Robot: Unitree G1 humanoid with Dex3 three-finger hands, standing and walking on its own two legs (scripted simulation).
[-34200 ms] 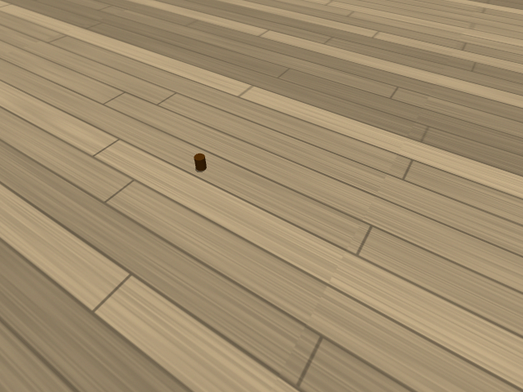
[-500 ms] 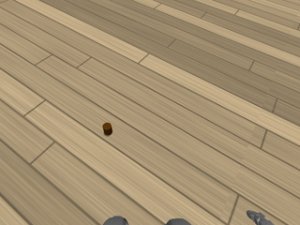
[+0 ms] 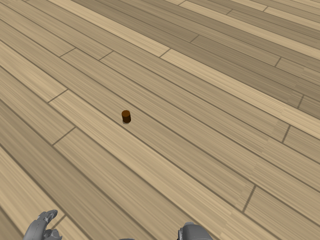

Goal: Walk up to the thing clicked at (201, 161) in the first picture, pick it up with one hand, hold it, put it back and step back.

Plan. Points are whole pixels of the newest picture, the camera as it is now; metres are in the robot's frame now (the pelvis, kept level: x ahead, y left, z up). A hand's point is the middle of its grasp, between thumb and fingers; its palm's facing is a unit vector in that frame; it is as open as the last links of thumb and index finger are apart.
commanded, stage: step back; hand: left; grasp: from above
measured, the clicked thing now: (126, 116) +0.98 +0.24 -0.71
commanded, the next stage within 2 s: stand in 1.30 s
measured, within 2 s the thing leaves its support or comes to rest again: neither
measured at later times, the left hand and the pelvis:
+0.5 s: hand out of the picture -0.05 +0.27 -0.14, palm faces +0.02 -0.92 -0.39, open 7.4 cm; pelvis -0.11 -0.01 +0.01, yaw +0 degrees
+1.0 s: hand out of the picture -0.01 +0.28 -0.14, palm faces +0.02 -0.94 -0.34, open 7.4 cm; pelvis -0.08 +0.01 +0.01, yaw +0 degrees
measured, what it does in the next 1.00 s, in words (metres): steps on the spot: right foot, then left foot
